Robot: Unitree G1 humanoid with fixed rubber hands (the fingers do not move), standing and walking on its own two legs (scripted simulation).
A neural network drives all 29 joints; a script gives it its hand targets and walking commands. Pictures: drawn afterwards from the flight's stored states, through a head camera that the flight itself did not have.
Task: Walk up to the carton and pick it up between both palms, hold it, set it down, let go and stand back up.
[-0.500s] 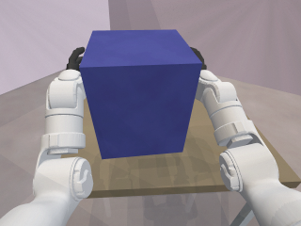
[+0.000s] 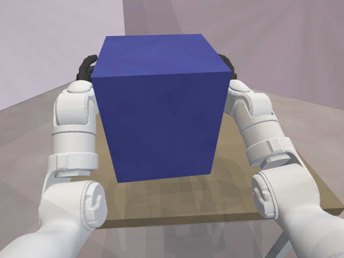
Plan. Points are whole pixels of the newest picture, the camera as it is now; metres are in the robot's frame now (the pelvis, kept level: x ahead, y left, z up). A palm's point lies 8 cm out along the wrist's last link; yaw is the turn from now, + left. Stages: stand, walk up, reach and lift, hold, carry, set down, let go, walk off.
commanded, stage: hold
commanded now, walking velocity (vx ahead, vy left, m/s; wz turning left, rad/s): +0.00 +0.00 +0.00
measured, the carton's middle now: (160, 107) +0.36 +0.00 +0.24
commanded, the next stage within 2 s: set down in 1.94 s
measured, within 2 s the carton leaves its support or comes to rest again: neither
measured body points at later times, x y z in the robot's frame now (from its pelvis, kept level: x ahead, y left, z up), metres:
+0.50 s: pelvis +0.00 +0.00 +0.00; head -0.09 +0.02 +0.44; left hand +0.38 +0.16 +0.28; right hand +0.38 -0.15 +0.29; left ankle +0.01 +0.11 -0.75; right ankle +0.00 -0.11 -0.75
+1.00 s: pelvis -0.01 +0.00 +0.00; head -0.09 +0.02 +0.44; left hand +0.38 +0.16 +0.28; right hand +0.38 -0.15 +0.28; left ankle +0.01 +0.11 -0.75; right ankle +0.00 -0.11 -0.75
